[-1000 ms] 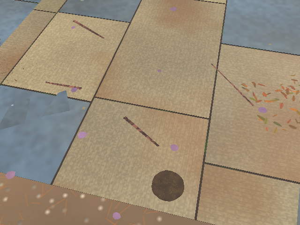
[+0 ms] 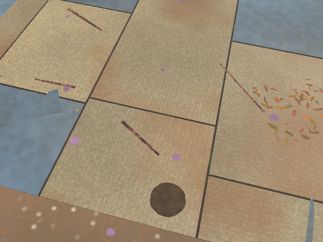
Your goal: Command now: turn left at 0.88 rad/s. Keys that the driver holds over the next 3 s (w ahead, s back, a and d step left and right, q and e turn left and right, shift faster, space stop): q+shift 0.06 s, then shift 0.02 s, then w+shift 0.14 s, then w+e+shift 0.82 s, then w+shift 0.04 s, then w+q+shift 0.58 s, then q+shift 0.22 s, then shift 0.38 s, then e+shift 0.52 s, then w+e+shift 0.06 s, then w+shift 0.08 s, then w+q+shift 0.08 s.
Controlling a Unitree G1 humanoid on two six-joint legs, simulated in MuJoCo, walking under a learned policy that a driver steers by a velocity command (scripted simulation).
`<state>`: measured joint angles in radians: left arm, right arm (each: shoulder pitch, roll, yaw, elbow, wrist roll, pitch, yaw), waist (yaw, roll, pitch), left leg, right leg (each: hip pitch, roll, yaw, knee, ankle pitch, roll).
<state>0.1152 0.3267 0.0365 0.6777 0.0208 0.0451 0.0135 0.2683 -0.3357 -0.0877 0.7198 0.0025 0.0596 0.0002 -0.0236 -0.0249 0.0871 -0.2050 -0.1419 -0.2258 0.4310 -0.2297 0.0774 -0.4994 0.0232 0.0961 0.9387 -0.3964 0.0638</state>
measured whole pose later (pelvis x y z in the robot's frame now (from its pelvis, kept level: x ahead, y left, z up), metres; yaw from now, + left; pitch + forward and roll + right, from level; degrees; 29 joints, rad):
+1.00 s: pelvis +0.49 -0.02 -0.04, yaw -20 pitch +3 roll +1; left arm -0.07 0.33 0.03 0.62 0.03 -0.01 -0.10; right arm 0.53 -0.28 -0.03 0.91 -0.03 -0.10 -0.02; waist -0.07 -0.03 0.04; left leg 0.28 -0.01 0.28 0.19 -0.46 -0.05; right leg -0.79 -0.01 -0.15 0.83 -0.08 -0.16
